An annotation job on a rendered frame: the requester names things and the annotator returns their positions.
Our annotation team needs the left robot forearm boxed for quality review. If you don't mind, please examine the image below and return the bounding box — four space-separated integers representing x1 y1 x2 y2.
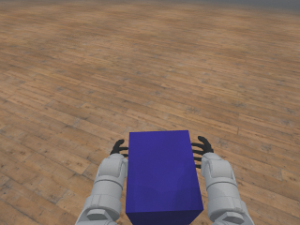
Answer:
75 153 128 225

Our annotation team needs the carton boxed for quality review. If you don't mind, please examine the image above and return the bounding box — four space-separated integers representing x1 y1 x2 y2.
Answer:
125 130 204 225

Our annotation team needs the left robot hand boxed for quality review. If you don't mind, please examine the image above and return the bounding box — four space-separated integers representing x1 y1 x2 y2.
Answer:
110 139 128 158

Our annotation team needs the right robot forearm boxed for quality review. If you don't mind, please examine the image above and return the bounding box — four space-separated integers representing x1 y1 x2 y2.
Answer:
201 152 255 225

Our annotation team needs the right robot hand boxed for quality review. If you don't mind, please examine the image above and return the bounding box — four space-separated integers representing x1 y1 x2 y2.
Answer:
191 136 214 169

